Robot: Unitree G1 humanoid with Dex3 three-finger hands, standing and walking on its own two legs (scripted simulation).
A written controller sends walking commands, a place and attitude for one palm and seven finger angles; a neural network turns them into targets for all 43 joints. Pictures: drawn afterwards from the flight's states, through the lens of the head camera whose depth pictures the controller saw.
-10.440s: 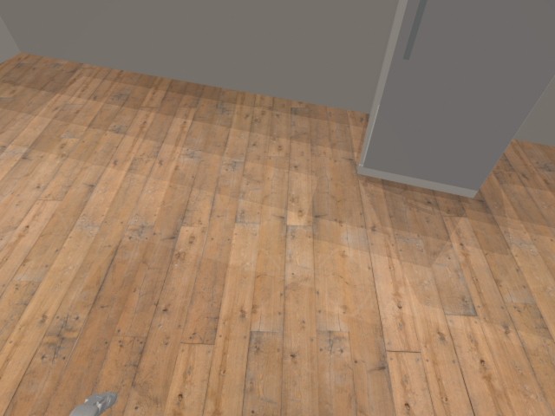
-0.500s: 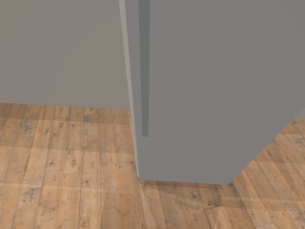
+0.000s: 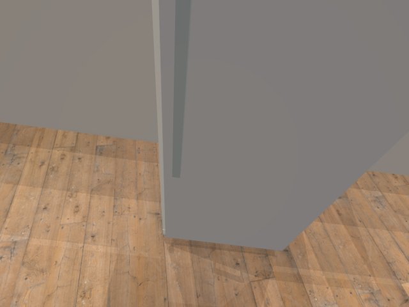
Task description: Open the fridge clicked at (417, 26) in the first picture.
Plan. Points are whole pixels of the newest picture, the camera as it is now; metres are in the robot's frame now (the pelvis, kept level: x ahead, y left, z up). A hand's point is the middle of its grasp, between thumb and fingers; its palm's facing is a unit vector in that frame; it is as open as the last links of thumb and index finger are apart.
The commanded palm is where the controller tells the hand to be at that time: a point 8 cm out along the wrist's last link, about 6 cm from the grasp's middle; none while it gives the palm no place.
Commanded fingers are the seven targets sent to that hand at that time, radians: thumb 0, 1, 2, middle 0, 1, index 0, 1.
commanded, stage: shuffle to correct the standing spot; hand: left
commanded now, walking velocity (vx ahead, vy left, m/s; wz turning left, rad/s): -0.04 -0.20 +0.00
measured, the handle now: (180, 102) +0.47 +0.09 +0.15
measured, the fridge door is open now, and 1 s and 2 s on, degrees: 0 0 0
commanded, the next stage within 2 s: come to a stop and stand still in 0.08 s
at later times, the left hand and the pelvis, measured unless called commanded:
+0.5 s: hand out of the picture +0.03 +0.08 -0.16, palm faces +0.03 -0.97 -0.23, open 7.2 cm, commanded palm none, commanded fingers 0.00 0.90 0.90 -0.20 -0.30 -0.20 -0.30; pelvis +0.00 -0.10 +0.01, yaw +1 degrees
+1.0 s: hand out of the picture -0.03 +0.19 -0.16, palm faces +0.06 -0.94 -0.33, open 7.4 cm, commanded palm none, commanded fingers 0.00 0.90 0.90 -0.20 -0.30 -0.20 -0.30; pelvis -0.04 -0.02 -0.01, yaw -1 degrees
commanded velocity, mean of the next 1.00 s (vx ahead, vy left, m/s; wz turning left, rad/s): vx -0.01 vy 0.07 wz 0.00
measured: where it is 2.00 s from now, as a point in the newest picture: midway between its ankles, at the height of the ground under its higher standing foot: outside the picture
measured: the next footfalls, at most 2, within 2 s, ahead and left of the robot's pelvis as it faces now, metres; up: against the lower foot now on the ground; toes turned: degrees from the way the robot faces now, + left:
right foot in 0.34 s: +0.03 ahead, -0.25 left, +0.00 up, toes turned -2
left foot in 0.72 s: +0.03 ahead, +0.06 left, +0.00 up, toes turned +3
